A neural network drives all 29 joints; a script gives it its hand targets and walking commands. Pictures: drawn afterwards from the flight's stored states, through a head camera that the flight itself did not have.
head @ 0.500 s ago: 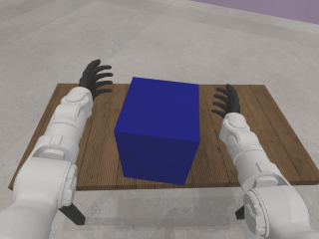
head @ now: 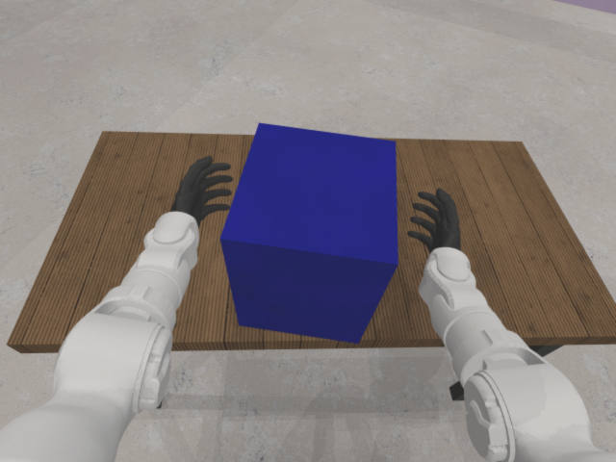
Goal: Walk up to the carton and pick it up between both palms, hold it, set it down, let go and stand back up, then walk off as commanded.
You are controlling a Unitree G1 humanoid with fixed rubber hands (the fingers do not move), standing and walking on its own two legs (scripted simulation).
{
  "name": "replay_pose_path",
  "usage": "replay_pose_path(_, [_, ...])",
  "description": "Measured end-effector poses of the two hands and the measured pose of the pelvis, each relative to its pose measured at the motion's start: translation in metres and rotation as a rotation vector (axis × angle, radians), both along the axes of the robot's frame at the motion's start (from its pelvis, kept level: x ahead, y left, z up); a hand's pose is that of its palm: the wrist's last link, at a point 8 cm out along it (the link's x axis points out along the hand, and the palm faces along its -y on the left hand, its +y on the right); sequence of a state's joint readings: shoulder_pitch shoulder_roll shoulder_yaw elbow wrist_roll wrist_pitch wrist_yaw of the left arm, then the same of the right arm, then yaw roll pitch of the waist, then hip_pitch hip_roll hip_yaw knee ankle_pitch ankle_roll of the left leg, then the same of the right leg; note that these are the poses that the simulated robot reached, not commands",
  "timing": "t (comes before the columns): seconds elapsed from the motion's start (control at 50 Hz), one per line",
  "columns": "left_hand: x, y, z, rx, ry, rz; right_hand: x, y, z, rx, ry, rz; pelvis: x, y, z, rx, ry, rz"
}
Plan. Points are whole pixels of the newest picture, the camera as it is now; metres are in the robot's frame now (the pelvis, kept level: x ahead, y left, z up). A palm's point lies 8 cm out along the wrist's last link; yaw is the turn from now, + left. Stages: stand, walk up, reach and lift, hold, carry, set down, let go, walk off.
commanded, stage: reach and lift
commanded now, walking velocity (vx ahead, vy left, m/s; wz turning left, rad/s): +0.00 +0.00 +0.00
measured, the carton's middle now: (311, 239) +0.44 -0.02 -0.01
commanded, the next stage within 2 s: none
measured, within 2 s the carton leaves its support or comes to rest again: neither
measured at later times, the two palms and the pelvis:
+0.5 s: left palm (207, 217) +0.45 +0.14 +0.04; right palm (425, 254) +0.39 -0.17 +0.02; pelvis -0.01 +0.00 -0.01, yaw +0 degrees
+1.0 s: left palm (215, 218) +0.45 +0.13 +0.04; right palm (416, 261) +0.38 -0.16 +0.02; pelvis -0.01 +0.00 -0.01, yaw +0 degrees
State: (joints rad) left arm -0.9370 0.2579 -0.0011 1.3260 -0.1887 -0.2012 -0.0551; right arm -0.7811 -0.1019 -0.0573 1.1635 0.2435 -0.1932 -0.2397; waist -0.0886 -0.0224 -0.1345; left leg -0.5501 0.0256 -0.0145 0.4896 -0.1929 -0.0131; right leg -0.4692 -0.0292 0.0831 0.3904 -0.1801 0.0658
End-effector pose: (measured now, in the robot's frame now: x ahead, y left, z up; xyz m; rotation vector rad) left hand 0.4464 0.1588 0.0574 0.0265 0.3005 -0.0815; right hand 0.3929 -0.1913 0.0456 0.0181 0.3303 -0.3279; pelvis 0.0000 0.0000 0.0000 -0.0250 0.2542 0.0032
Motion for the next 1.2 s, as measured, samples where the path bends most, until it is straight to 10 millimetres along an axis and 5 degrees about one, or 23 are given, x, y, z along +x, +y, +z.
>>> replay_pose_path(0.22, [-0.003, 0.004, -0.023, -0.009, -0.013, 0.041, -0.003, 0.006, -0.020, -0.005, -0.013, 0.013, -0.008, 0.003, -0.010, -0.005, 0.089, -0.002])
replay_pose_path(0.58, [0.004, -0.030, -0.018, -0.006, -0.034, -0.033, 0.004, 0.027, -0.022, -0.001, -0.026, 0.065, -0.008, 0.004, -0.013, -0.007, 0.113, -0.003])
replay_pose_path(1.2, [-0.011, -0.028, -0.016, 0.061, -0.070, -0.061, -0.023, 0.037, -0.025, -0.029, -0.078, 0.002, -0.009, 0.007, -0.008, -0.013, 0.037, -0.001])
